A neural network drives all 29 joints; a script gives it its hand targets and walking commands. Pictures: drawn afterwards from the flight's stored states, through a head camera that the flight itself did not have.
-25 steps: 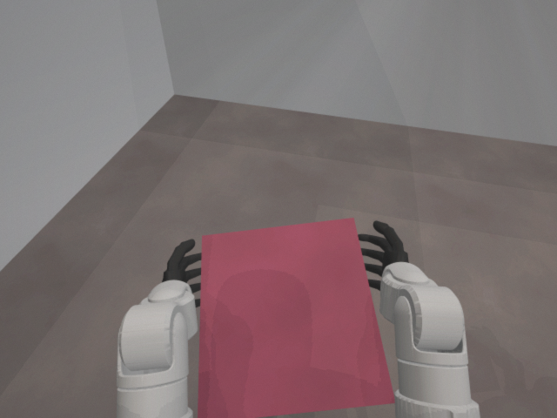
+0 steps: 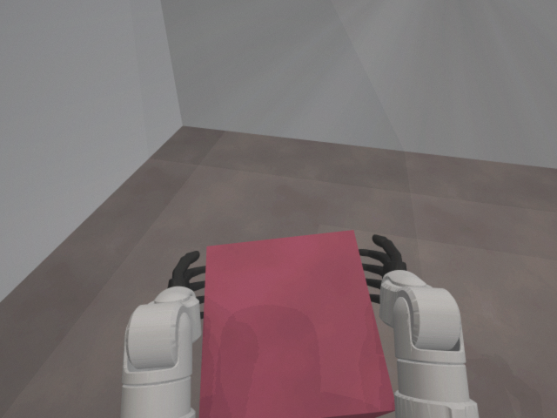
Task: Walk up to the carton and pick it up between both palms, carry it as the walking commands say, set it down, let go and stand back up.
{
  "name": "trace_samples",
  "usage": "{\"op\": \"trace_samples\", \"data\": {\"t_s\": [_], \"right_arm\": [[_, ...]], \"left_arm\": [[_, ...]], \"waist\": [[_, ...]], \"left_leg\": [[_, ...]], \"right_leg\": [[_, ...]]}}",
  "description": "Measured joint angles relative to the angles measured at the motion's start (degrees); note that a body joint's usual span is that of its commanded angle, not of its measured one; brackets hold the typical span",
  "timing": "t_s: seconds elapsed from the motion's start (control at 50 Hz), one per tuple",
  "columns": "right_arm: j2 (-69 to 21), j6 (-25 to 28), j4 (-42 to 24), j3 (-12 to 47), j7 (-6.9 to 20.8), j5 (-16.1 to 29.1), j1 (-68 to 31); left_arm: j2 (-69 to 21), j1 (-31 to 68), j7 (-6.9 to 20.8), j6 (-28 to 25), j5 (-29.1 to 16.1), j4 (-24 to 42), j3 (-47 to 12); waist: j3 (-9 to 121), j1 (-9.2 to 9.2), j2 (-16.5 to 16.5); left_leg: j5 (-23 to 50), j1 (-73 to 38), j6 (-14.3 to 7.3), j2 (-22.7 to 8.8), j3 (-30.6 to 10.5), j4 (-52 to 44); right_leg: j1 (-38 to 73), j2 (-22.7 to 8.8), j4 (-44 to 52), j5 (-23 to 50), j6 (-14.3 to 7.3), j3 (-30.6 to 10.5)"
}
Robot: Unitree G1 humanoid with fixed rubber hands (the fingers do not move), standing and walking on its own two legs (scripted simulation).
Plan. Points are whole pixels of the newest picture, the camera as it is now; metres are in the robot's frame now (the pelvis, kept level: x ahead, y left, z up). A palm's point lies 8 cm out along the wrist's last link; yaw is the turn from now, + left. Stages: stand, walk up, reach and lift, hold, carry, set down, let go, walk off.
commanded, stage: carry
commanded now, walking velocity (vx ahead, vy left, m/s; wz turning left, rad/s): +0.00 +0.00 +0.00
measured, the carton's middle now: (292, 341) +0.25 -0.01 +0.01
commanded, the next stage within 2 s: hold in 0.82 s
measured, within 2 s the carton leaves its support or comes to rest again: neither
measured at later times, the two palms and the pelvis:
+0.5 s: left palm (190, 296) +0.27 +0.13 +0.10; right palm (395, 283) +0.28 -0.15 +0.11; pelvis +0.01 -0.01 +0.00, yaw +0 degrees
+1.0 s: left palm (196, 299) +0.30 +0.13 +0.06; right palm (387, 299) +0.29 -0.15 +0.06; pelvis +0.00 -0.01 +0.00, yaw +0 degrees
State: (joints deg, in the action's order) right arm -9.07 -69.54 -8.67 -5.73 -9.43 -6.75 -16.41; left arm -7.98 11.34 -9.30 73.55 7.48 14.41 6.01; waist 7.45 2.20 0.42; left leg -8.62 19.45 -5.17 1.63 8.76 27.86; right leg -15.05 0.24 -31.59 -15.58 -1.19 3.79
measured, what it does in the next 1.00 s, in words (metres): stands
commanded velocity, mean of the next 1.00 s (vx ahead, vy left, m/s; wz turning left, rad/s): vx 0.00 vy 0.00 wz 0.00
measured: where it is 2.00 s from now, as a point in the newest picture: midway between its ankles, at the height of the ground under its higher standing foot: outside the picture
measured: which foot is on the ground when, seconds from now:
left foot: down 0.00-1.00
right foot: down 0.00-1.00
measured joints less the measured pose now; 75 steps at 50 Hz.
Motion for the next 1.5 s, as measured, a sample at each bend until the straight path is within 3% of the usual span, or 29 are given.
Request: {"op": "trace_samples", "data": {"t_s": [0.36,0.82,0.88,0.94,1.02,1.3,1.5], "right_arm": [[0.0,-0.31,0.52,-0.07,-0.55,0.0,-0.03],[0.0,3.18,3.88,-0.56,-0.91,0.0,-0.16],[-0.46,13.24,15.89,-3.79,4.55,-4.54,-1.69],[-0.16,21.56,22.26,-4.35,5.05,-5.21,-0.63],[0.01,27.16,24.44,-4.36,5.59,-5.22,-0.11],[0.01,31.65,34.59,-7.03,8.01,-5.25,-5.56],[0.03,34.83,43.16,-16.11,10.94,-10.0,-10.93]], "left_arm": [[-0.1,0.75,-0.19,0.04,0.0,-1.4,0.29],[-0.18,1.19,-0.07,-4.29,0.36,-5.26,0.6],[-0.84,4.21,3.38,-14.24,5.53,-18.32,3.51],[-0.92,4.42,3.55,-22.39,6.36,-25.12,4.82],[-0.93,4.43,3.55,-26.57,6.36,-26.04,5.24],[-0.93,4.46,4.15,-31.09,6.36,-30.65,10.31],[-2.56,9.93,4.14,-35.49,9.29,-41.57,15.16]], "waist": [[0.0,0.0,-0.23],[0.0,0.0,-0.23],[-0.45,0.01,-0.22],[-1.24,-0.01,-0.22],[-1.66,-0.02,-0.22],[-1.67,-0.02,-0.22],[-2.18,-0.02,-0.22]], "left_leg": [[0.62,-0.25,0.0,0.0,0.0,-0.68],[0.51,-0.3,0.0,0.0,-0.01,-0.8],[0.63,-0.86,0.0,0.05,-0.01,-0.91],[0.86,-1.12,0.0,0.05,-0.01,-0.94],[1.07,-1.39,0.0,0.05,-0.01,-1.03],[1.14,-3.51,0.0,0.05,-0.01,-1.13],[-0.25,-3.72,0.0,0.05,-0.02,0.4]], "right_leg": [[0.0,0.04,0.0,-0.48,-0.31,0.04],[0.0,0.06,0.0,-0.67,-0.49,0.04],[0.49,0.06,-0.01,-0.63,-0.84,-0.02],[0.74,0.06,0.0,-0.47,-0.85,-0.03],[0.94,0.08,0.0,-0.26,-0.85,-0.07],[2.72,0.57,0.0,0.22,-1.03,-1.03],[2.84,0.96,-1.19,-0.35,-1.17,-1.95]]}}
